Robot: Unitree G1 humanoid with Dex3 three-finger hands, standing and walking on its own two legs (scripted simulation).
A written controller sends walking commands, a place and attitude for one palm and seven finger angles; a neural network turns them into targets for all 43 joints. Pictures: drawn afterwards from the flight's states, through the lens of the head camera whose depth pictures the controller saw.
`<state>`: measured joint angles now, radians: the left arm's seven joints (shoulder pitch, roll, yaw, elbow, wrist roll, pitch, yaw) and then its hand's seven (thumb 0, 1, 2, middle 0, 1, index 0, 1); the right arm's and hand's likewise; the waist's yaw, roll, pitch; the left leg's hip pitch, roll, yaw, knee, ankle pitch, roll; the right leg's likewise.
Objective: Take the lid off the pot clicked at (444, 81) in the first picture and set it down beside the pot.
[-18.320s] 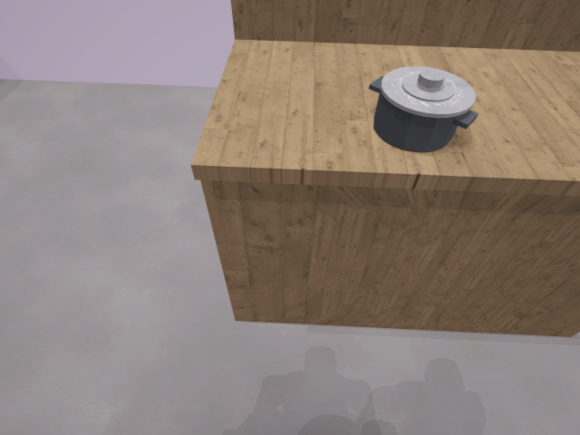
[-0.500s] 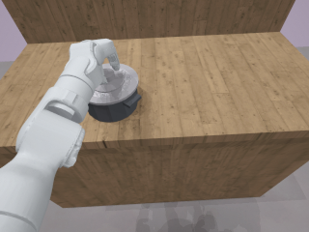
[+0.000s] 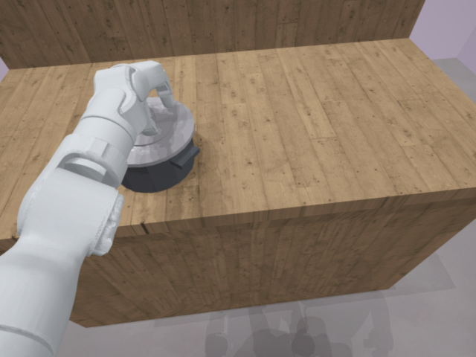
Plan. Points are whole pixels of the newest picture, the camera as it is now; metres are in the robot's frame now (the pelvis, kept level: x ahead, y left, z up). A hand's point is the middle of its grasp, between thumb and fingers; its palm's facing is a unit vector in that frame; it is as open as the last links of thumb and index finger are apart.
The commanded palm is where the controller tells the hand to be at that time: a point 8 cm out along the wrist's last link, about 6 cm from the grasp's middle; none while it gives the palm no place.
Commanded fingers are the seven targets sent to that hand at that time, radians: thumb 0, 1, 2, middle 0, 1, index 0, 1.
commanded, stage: close the fingers and squeeze the knob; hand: left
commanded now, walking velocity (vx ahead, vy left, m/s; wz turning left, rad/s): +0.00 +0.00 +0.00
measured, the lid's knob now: (141, 118) +0.51 +0.14 +0.14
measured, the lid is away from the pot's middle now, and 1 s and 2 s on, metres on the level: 0.01 0.01 0.01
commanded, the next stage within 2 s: lift the lid straight up in 1.32 s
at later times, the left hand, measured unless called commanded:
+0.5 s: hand (139, 114) +0.49 +0.13 +0.16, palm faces -0.42 -0.11 -0.90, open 8.2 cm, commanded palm +0.49 +0.14 +0.22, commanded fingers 0.00 0.29 0.80 -0.64 -1.09 -0.64 -1.09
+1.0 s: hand (139, 115) +0.48 +0.13 +0.16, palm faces -0.41 -0.08 -0.91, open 7.1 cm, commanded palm +0.48 +0.13 +0.22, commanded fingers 0.00 0.49 0.82 -0.66 -1.05 -0.79 -1.13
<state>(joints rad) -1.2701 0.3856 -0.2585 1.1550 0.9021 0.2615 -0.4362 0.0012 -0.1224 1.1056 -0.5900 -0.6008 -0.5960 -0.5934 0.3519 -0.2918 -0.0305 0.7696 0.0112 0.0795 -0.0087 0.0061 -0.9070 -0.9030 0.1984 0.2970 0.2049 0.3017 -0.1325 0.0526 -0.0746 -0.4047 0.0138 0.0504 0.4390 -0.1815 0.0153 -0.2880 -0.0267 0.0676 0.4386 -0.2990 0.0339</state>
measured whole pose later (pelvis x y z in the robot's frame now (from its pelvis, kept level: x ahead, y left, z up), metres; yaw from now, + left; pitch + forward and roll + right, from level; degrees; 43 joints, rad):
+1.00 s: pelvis +0.00 +0.00 +0.00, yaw +1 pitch +8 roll +0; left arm -1.25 0.39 -0.29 1.13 0.89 0.25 -0.44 -0.01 0.26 0.71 -0.54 -1.00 -0.69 -1.08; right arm 0.35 -0.28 -0.03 0.77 0.01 0.07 -0.01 0.01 -0.91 -0.90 0.20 0.30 0.21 0.30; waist -0.12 0.05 -0.07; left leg -0.40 0.01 0.04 0.44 -0.18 0.02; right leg -0.28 -0.03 0.06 0.44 -0.30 0.04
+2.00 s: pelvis +0.00 +0.00 +0.00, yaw +1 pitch +7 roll +0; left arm -1.34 0.41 -0.26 1.17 0.91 0.28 -0.49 0.03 0.29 0.69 -0.52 -0.97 -0.71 -1.08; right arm 0.32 -0.28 -0.02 0.76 0.01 0.06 -0.02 0.01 -0.91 -0.90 0.20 0.30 0.21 0.30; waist -0.13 0.05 -0.07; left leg -0.38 0.01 0.04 0.42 -0.17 0.02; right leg -0.26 -0.03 0.05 0.42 -0.29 0.03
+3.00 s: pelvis +0.00 +0.00 +0.00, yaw +1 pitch +7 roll +0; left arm -1.54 0.44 -0.26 1.20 0.95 0.36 -0.55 0.04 0.29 0.69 -0.52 -0.97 -0.72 -1.09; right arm 0.34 -0.30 -0.02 0.78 0.01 0.02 -0.01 0.01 -0.91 -0.90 0.20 0.30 0.21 0.30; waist -0.12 0.05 -0.08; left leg -0.36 0.00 0.03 0.39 -0.15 0.01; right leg -0.24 -0.04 0.05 0.39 -0.28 0.03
